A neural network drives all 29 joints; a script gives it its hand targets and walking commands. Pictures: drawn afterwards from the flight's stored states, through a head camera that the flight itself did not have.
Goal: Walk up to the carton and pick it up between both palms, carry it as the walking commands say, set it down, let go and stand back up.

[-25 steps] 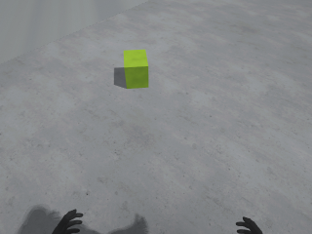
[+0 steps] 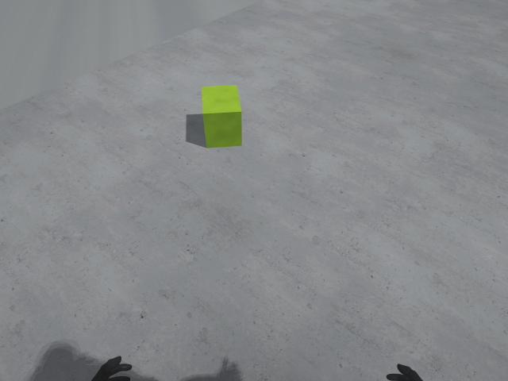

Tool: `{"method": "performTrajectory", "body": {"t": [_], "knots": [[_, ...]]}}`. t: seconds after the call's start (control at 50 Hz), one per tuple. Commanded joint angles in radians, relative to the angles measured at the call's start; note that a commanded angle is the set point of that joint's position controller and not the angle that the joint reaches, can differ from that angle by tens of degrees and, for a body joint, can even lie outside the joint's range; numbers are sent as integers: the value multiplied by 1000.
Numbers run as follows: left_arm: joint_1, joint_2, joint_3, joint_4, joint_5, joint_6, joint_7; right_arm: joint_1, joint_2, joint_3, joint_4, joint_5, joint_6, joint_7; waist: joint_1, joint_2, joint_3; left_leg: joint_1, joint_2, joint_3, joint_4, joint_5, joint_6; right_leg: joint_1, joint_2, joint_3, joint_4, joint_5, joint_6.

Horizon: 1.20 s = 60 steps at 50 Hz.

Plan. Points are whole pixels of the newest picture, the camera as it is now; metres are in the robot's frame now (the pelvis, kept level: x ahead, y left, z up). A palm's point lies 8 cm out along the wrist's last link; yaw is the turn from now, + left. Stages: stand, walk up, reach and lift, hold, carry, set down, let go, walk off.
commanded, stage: stand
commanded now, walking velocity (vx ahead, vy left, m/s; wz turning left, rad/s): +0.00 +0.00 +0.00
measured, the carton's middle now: (221, 116) +1.64 +0.17 -0.63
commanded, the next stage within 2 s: walk up in 0.58 s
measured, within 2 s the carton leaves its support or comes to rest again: neither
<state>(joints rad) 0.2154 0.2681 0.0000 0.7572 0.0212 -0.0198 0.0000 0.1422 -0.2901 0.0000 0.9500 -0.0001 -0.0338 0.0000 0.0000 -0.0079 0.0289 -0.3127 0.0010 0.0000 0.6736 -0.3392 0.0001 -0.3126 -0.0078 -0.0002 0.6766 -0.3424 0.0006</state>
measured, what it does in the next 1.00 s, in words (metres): lifts its left foot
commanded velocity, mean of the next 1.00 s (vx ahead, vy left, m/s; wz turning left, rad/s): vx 0.13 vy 0.01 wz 0.03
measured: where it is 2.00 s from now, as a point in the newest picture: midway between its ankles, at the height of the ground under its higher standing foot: (232, 352)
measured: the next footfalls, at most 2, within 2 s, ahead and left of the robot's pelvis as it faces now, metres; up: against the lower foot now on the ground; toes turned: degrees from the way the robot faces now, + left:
left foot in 1.08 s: +0.05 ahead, +0.19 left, +0.00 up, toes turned +4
right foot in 1.48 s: +0.34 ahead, -0.09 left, +0.00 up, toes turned -1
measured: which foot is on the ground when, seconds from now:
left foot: down 0.00-0.84, up 0.86-1.00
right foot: down 0.00-1.00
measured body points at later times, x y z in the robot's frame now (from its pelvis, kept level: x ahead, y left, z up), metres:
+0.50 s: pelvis -0.01 +0.00 +0.01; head +0.00 +0.01 +0.46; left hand +0.09 +0.26 -0.12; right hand +0.09 -0.28 -0.12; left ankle +0.01 +0.12 -0.72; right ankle +0.01 -0.12 -0.72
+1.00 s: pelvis +0.00 +0.03 +0.02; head +0.02 +0.04 +0.47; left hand +0.05 +0.29 -0.12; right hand +0.11 -0.24 -0.11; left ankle -0.01 +0.17 -0.68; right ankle +0.01 -0.12 -0.72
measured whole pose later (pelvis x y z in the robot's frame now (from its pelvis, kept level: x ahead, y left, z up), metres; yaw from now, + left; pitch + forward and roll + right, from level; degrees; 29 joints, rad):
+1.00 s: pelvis +0.00 +0.03 +0.02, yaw +4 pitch +1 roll +2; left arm 0.28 0.27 0.00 0.87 0.03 -0.01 0.00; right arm 0.18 -0.29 0.00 0.94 0.00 0.00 0.05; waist 0.00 -0.06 0.01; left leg -0.40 0.00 -0.01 0.81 -0.39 0.00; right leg -0.26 -0.11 -0.02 0.49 -0.29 0.00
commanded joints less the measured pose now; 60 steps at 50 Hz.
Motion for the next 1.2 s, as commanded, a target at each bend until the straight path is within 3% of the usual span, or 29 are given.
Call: {"method": "performTrajectory", "body": {"t": [0.0, 0.22, 0.74, 0.76, 0.78, 0.8, 0.82, 0.84, 0.86, 0.88, 0.92, 0.96, 1.0, 1.02, 1.04, 1.06, 1.08, 1.1, 1.12, 1.14, 1.18], "knots": [[-87, 248, 74, 25, -8, -44, 16, -56, -238, -64, -45, -13, -23, -1, -4, -17, -58, 44, 100, -134, -204, 143, 73, 69, -96, 110, -199, 172, -71], [-77, 242, 67, 74, -7, -46, 16, -65, -238, -61, 5, -11, -22, 0, -7, -34, -88, 73, 101, -122, -218, 166, 64, 90, -103, 112, -236, 196, -64], [-74, 235, 52, 148, -9, -48, 14, -88, -237, -51, 83, -10, -27, 2, -1, -15, -117, 116, 118, -124, -293, 167, 50, 109, -112, 116, -301, 191, -50], [-4, 201, 97, 115, 10, 6, -2, 116, -198, -73, 47, -24, 26, 7, 3, -90, -93, -59, 176, -300, -267, -387, 78, 84, -108, 46, -230, -377, -36], [7, 149, 72, 110, 1, 19, -6, -86, -155, -43, 3, -20, 52, 32, 66, -7, -7, -307, 84, -158, -224, -451, 61, 157, -166, 112, -315, -415, -42], [133, 212, 84, 138, 13, 22, 1, -192, -117, -34, -97, -25, 56, 43, 131, -143, 37, -468, 2, -36, -13, -264, 20, 222, -297, 341, -452, -513, -93], [186, 250, 89, 147, 15, 12, 10, -190, -84, -28, -126, -33, 48, 44, 148, -234, 35, -519, 23, 11, 260, -96, -13, 257, -437, 520, -572, -569, -152], [165, 257, 82, 134, 16, 2, 19, -158, -94, -28, -145, -49, 35, 45, 120, -153, 41, -482, 62, -19, 306, -74, -21, 223, -458, 538, -581, -542, -183], [116, 230, 79, 138, 17, -7, 20, -118, -103, -37, -120, -54, 24, 47, 82, -108, 24, -427, 76, -17, 329, -37, -24, 193, -418, 495, -573, -489, -166], [85, 222, 77, 127, 17, -15, 18, -61, -105, -40, -102, -50, 17, 53, 52, -93, -4, -360, 78, -8, 323, -22, -19, 184, -381, 396, -552, -420, -150], [64, 203, 75, 123, 18, -22, 5, -23, -84, -32, -94, -37, 10, 61, 28, -116, -24, -187, 50, 40, 167, -74, -17, 131, -291, 209, -520, -265, -123], [16, 213, 82, 111, 23, -16, -11, 15, -63, -22, -93, -24, 12, 62, -9, -196, -15, 0, 2, 99, -25, -130, -19, 33, -219, 117, -471, -215, -106], [1, 203, 78, 105, 21, -13, -15, 154, -63, -25, -46, -12, 3, 42, -83, -145, -68, 279, -43, 195, -249, 3, -28, -69, -158, 13, -273, -181, -86], [13, 145, 68, 116, 24, -11, -16, 306, -102, -45, 3, -11, -6, 30, -143, -52, -144, 526, 29, 77, -267, 8, -18, -221, -111, -18, -63, -195, -68], [-21, 75, 55, 75, 22, -16, -20, 448, -232, -88, 32, -37, -18, 12, -194, 212, -123, 612, 350, -398, -451, -291, 31, -483, -12, -97, 292, -246, -20], [-91, 84, 58, 17, 44, -10, -23, 451, -307, -107, 12, -34, -15, -3, -179, 181, -49, 490, 545, -728, -580, -407, 118, -582, -41, 31, 435, -234, 6], [-177, 96, 58, -15, 41, -4, -29, 396, -295, -99, 0, -22, -11, -3, -167, 40, 16, 390, 514, -703, -588, -460, 166, -583, -104, 87, 435, -131, 11], [-173, 91, 53, -18, 33, -5, -38, 330, -266, -92, -17, -23, -16, -1, -141, 69, 55, 352, 466, -626, -578, -380, 165, -593, -117, 79, 435, -35, 30], [-125, 73, 50, 9, 29, -13, -45, 275, -208, -83, -34, -20, -26, -1, -101, 79, 59, 367, 399, -489, -543, -218, 134, -574, -131, 66, 424, 49, 39], [-91, 70, 46, 33, 25, -16, -49, 271, -150, -69, -36, -20, -36, 1, -84, 89, 30, 387, 339, -395, -512, -64, 101, -534, -127, 45, 403, 72, 43], [-67, 69, 48, 61, 21, -10, -55, 290, -134, -69, -40, -21, -51, 1, -70, 125, -8, 386, 309, -291, -484, 141, 95, -475, -108, -4, 364, 112, 56]]}}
